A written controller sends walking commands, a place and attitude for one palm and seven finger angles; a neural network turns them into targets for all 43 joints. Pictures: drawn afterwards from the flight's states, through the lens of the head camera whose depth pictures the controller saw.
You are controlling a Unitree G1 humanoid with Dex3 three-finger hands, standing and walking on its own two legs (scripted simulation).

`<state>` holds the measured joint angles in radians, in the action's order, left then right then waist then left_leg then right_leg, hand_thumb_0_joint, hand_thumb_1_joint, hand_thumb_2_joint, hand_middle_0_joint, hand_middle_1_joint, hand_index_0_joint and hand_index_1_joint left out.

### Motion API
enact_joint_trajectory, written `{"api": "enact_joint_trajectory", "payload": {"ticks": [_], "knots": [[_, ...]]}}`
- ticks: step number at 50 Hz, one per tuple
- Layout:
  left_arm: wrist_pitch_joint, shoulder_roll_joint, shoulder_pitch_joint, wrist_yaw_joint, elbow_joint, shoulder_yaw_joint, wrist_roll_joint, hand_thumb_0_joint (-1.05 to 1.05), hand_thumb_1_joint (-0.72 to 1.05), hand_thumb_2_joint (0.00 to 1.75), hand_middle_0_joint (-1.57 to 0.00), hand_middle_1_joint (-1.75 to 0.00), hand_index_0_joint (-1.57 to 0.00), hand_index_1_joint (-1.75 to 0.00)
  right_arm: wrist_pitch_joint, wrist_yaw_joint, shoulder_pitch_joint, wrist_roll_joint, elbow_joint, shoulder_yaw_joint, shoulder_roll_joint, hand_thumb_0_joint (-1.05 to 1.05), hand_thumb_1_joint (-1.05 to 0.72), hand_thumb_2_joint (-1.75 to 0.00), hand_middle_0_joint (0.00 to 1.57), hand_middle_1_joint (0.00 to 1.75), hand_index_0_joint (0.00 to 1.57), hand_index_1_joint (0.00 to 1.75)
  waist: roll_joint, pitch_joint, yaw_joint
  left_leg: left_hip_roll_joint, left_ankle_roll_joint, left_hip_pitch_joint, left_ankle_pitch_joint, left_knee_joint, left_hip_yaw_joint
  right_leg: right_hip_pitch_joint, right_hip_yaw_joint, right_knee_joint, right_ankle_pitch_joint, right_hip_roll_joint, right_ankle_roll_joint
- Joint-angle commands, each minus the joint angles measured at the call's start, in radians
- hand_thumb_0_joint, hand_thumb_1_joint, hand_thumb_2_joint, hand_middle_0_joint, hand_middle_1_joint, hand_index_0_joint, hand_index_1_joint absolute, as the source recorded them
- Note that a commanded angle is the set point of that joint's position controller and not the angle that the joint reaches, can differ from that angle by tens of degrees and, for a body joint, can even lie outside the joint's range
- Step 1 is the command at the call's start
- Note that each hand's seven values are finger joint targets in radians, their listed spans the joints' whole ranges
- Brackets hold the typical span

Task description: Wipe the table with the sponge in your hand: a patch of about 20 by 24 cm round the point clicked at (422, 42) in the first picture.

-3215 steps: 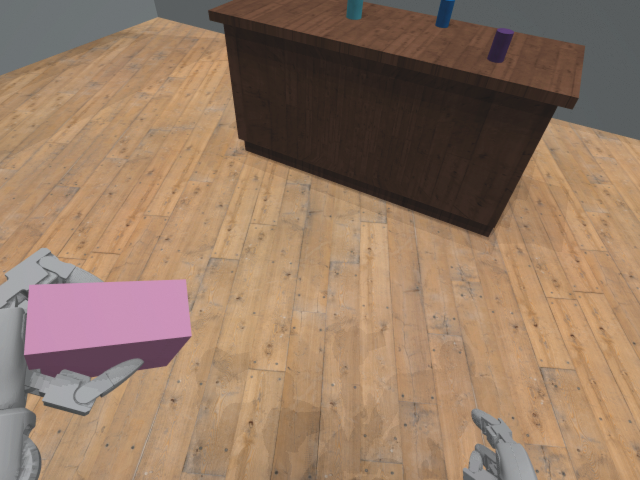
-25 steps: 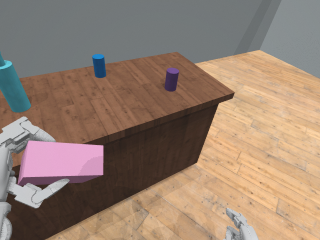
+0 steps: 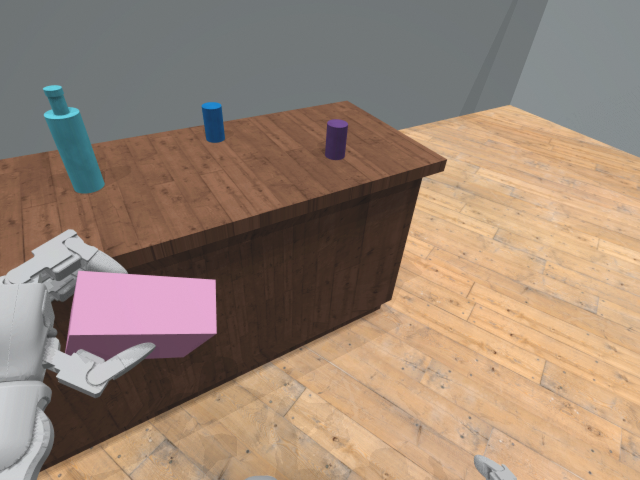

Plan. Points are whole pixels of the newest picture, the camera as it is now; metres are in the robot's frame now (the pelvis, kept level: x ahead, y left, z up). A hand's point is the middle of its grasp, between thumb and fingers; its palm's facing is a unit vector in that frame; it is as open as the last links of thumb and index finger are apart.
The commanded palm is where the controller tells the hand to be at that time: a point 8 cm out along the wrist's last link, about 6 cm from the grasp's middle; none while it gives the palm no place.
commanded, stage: stop stepping back and stand still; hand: left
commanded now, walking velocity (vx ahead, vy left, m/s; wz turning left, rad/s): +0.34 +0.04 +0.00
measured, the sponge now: (159, 321) +0.23 +0.19 +0.15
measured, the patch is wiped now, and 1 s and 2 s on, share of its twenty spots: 1.00 1.00 1.00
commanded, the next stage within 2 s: stand and wait in 1.92 s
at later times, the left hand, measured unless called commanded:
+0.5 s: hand (44, 448) +0.10 +0.22 +0.17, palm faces +0.37 -0.87 -0.32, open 9.8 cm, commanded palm +0.04 +0.27 +0.20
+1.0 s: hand out of the picture +0.03 +0.23 +0.17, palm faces +0.36 -0.89 -0.29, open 9.8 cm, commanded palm -0.01 +0.28 +0.20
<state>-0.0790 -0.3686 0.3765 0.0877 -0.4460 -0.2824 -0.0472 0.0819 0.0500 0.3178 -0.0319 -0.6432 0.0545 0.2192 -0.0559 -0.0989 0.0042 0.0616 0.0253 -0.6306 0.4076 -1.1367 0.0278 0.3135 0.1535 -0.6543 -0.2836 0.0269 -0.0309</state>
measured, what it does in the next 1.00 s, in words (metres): walks backwards: left foot, then right foot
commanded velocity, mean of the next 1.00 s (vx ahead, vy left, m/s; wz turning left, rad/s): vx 0.13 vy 0.01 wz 0.00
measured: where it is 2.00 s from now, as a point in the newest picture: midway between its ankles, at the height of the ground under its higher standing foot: outside the picture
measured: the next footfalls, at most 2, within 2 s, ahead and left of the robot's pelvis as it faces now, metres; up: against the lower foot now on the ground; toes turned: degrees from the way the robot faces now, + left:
left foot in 0.16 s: -0.02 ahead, +0.11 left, +0.00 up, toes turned +1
right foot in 0.42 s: -0.07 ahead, -0.10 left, +0.00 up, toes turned +1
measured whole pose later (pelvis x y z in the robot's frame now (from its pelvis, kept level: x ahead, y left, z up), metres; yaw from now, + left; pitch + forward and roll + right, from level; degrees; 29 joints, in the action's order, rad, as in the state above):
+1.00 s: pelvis -0.17 +0.00 +0.01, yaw +1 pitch -1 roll -1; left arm -0.09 -0.34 0.51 0.13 -0.55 -0.29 -0.05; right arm 0.06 0.05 0.25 -0.02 -0.64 0.02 0.21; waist 0.04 -0.05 0.01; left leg 0.02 0.05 -0.37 0.41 -0.78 0.02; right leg 0.37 0.07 -0.60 -0.22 0.01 -0.03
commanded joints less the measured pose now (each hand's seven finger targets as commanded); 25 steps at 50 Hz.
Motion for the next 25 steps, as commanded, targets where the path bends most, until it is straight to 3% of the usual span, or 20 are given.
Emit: {"api": "enact_joint_trajectory", "payload": {"ticks": [1, 3, 5, 7, 8, 9, 10, 11, 12, 13, 14, 16, 18, 19, 20, 21, 22, 23, 24, 25], "knots": [[-0.090, -0.225, -0.195, -0.001, -0.270, -0.145, -0.012, 0.00, 0.10, 1.30, -1.20, -1.60, -1.20, -1.60, 0.045, -0.004, -0.199, -0.027, 0.212, -0.087, 0.133, 0.00, -0.90, -0.90, 0.20, 0.30, 0.20, 0.30, 0.242, 0.047, 0.032, 0.040, 0.016, 0.075, -0.078, -0.350, 0.086, 0.361, -0.395, 0.376, -0.196, -0.376, -0.183], [-0.084, -0.212, -0.150, 0.004, -0.290, -0.133, -0.015, 0.00, 0.10, 1.30, -1.20, -1.60, -1.20, -1.60, 0.030, -0.002, -0.210, -0.018, 0.195, -0.063, 0.100, 0.00, -0.90, -0.90, 0.20, 0.30, 0.20, 0.30, 0.070, 0.045, 0.039, 0.049, 0.039, 0.221, -0.040, -0.124, 0.012, 0.498, -0.245, 0.307, -0.222, -0.317, -0.134], [-0.078, -0.195, -0.141, 0.018, -0.345, -0.116, -0.020, 0.00, 0.10, 1.30, -1.20, -1.60, -1.20, -1.60, 0.055, 0.007, -0.212, -0.025, 0.202, -0.056, 0.090, 0.00, -0.90, -0.90, 0.20, 0.30, 0.20, 0.30, 0.005, 0.009, 0.016, 0.015, 0.054, 0.293, 0.019, 0.210, -0.040, 0.433, -0.188, 0.196, -0.219, -0.260, -0.110], [-0.088, -0.201, -0.109, 0.036, -0.350, -0.149, -0.026, 0.00, 0.10, 1.30, -1.20, -1.60, -1.20, -1.60, 0.092, 0.023, -0.161, -0.022, 0.198, -0.049, 0.109, 0.00, -0.90, -0.90, 0.20, 0.30, 0.20, 0.30, -0.102, -0.066, 0.016, -0.022, 0.059, 0.358, 0.062, 0.562, -0.084, 0.310, -0.139, 0.009, -0.243, -0.156, -0.074], [-0.090, -0.202, -0.118, 0.045, -0.384, -0.156, -0.026, 0.00, 0.10, 1.30, -1.20, -1.60, -1.20, -1.60, 0.103, 0.029, -0.148, -0.016, 0.215, -0.061, 0.139, 0.00, -0.90, -0.90, 0.20, 0.30, 0.20, 0.30, -0.272, -0.088, 0.019, 0.044, 0.095, 0.391, 0.159, 0.755, 0.066, 0.319, -0.098, -0.252, -0.256, -0.066, -0.040], [-0.099, -0.210, -0.129, 0.051, -0.404, -0.166, -0.019, 0.00, 0.10, 1.30, -1.20, -1.60, -1.20, -1.60, 0.114, 0.027, -0.158, -0.010, 0.230, -0.069, 0.142, 0.00, -0.90, -0.90, 0.20, 0.30, 0.20, 0.30, -0.427, -0.067, 0.019, 0.185, 0.157, 0.373, 0.151, 0.853, 0.287, 0.423, -0.045, -0.554, -0.271, 0.019, 0.018], [-0.102, -0.245, -0.119, 0.057, -0.381, -0.204, -0.007, 0.00, 0.10, 1.30, -1.20, -1.60, -1.20, -1.60, 0.124, 0.024, -0.172, -0.016, 0.243, -0.085, 0.136, 0.00, -0.90, -0.90, 0.20, 0.30, 0.20, 0.30, -0.332, -0.060, 0.012, 0.266, 0.200, 0.340, 0.067, 0.868, 0.385, 0.469, -0.129, -0.709, -0.230, -0.018, 0.028], [-0.099, -0.247, -0.076, 0.058, -0.340, -0.208, 0.012, 0.00, 0.10, 1.30, -1.20, -1.60, -1.20, -1.60, 0.126, 0.016, -0.141, -0.011, 0.212, -0.079, 0.099, 0.00, -0.90, -0.90, 0.20, 0.30, 0.20, 0.30, -0.263, -0.106, 0.025, 0.210, 0.204, 0.382, -0.180, 0.766, 0.286, 0.478, -0.167, -0.717, -0.194, -0.046, 0.023], [-0.098, -0.231, -0.080, 0.056, -0.361, -0.190, -0.008, 0.00, 0.10, 1.30, -1.20, -1.60, -1.20, -1.60, 0.121, 0.000, -0.150, -0.015, 0.202, -0.071, 0.095, 0.00, -0.90, -0.90, 0.20, 0.30, 0.20, 0.30, -0.216, -0.046, 0.029, 0.239, 0.210, 0.330, -0.115, 0.780, 0.354, 0.495, -0.212, -0.699, -0.166, -0.079, 0.029], [-0.099, -0.215, -0.063, 0.051, -0.300, -0.183, -0.011, 0.00, 0.10, 1.30, -1.20, -1.60, -1.20, -1.60, 0.121, -0.007, -0.150, -0.015, 0.175, -0.063, 0.099, 0.00, -0.90, -0.90, 0.20, 0.30, 0.20, 0.30, -0.143, 0.041, 0.024, 0.251, 0.206, 0.234, -0.018, 0.805, 0.356, 0.463, -0.245, -0.638, -0.121, -0.108, 0.025], [-0.097, -0.183, -0.064, 0.044, -0.240, -0.156, -0.011, 0.00, 0.10, 1.30, -1.20, -1.60, -1.20, -1.60, 0.120, -0.009, -0.151, -0.016, 0.154, -0.057, 0.101, 0.00, -0.90, -0.90, 0.20, 0.30, 0.20, 0.30, -0.068, 0.111, 0.016, 0.244, 0.183, 0.142, 0.055, 0.827, 0.318, 0.388, -0.223, -0.544, -0.071, -0.118, 0.022], [-0.087, -0.173, -0.062, 0.037, -0.171, -0.150, -0.021, 0.00, 0.10, 1.30, -1.20, -1.60, -1.20, -1.60, 0.117, 0.002, -0.157, -0.008, 0.157, -0.059, 0.122, 0.00, -0.90, -0.90, 0.20, 0.30, 0.20, 0.30, -0.015, 0.123, 0.004, 0.209, 0.141, 0.040, 0.115, 0.790, 0.216, 0.147, -0.156, -0.260, -0.073, -0.096, 0.026], [-0.073, -0.161, -0.047, 0.032, -0.134, -0.152, -0.023, 0.00, 0.10, 1.30, -1.20, -1.60, -1.20, -1.60, 0.104, 0.015, -0.163, 0.003, 0.184, -0.060, 0.140, 0.00, -0.90, -0.90, 0.20, 0.30, 0.20, 0.30, -0.011, 0.073, -0.013, 0.150, 0.104, 0.014, 0.186, 0.618, 0.131, -0.063, -0.085, -0.013, -0.058, -0.056, 0.020], [-0.064, -0.154, -0.043, 0.029, -0.109, -0.147, -0.017, 0.00, 0.10, 1.30, -1.20, -1.60, -1.20, -1.60, 0.094, 0.015, -0.170, 0.004, 0.188, -0.063, 0.142, 0.00, -0.90, -0.90, 0.20, 0.30, 0.20, 0.30, 0.071, 0.055, -0.027, 0.079, 0.081, -0.045, 0.221, 0.439, 0.053, -0.176, -0.050, 0.096, -0.002, -0.029, 0.009], [-0.057, -0.130, -0.032, 0.019, -0.093, -0.113, -0.008, 0.00, 0.10, 1.30, -1.20, -1.60, -1.20, -1.60, 0.086, 0.008, -0.172, -0.005, 0.190, -0.068, 0.134, 0.00, -0.90, -0.90, 0.20, 0.30, 0.20, 0.30, 0.206, 0.043, -0.016, -0.041, 0.058, -0.047, 0.170, 0.148, -0.066, -0.168, -0.111, 0.205, 0.040, -0.087, -0.026], [-0.066, -0.174, -0.068, 0.014, -0.140, -0.127, -0.008, 0.00, 0.10, 1.30, -1.20, -1.60, -1.20, -1.60, 0.078, 0.003, -0.196, -0.016, 0.212, -0.084, 0.131, 0.00, -0.90, -0.90, 0.20, 0.30, 0.20, 0.30, 0.390, 0.002, -0.008, -0.093, 0.029, -0.088, 0.138, -0.187, -0.084, -0.112, -0.434, 0.324, -0.008, -0.280, -0.107], [-0.083, -0.195, -0.119, 0.009, -0.202, -0.141, -0.023, 0.00, 0.10, 1.30, -1.20, -1.60, -1.20, -1.60, 0.086, 0.007, -0.205, -0.019, 0.213, -0.087, 0.130, 0.00, -0.90, -0.90, 0.20, 0.30, 0.20, 0.30, 0.330, 0.020, 0.010, -0.068, 0.013, -0.071, 0.036, -0.337, 0.007, 0.039, -0.596, 0.401, -0.048, -0.367, -0.153], [-0.100, -0.202, -0.151, 0.003, -0.276, -0.144, -0.018, 0.00, 0.10, 1.30, -1.20, -1.60, -1.20, -1.60, 0.089, -0.004, -0.173, -0.020, 0.187, -0.092, 0.134, 0.00, -0.90, -0.90, 0.20, 0.30, 0.20, 0.30, 0.247, -0.026, 0.016, -0.029, 0.010, -0.038, -0.008, -0.330, 0.061, 0.068, -0.613, 0.389, -0.114, -0.387, -0.191], [-0.108, -0.233, -0.146, 0.005, -0.335, -0.165, -0.011, 0.00, 0.10, 1.30, -1.20, -1.60, -1.20, -1.60, 0.083, -0.016, -0.172, -0.019, 0.191, -0.098, 0.141, 0.00, -0.90, -0.90, 0.20, 0.30, 0.20, 0.30, 0.202, -0.007, 0.017, 0.011, 0.021, 0.015, -0.027, -0.292, 0.089, 0.170, -0.610, 0.365, -0.176, -0.397, -0.201], [-0.112, -0.250, -0.147, 0.007, -0.408, -0.182, -0.013, 0.00, 0.10, 1.30, -1.20, -1.60, -1.20, -1.60, 0.065, -0.019, -0.178, -0.023, 0.193, -0.095, 0.124, 0.00, -0.90, -0.90, 0.20, 0.30, 0.20, 0.30, 0.157, -0.001, 0.021, 0.046, 0.032, 0.100, -0.014, -0.196, 0.096, 0.251, -0.520, 0.333, -0.181, -0.388, -0.186]]}}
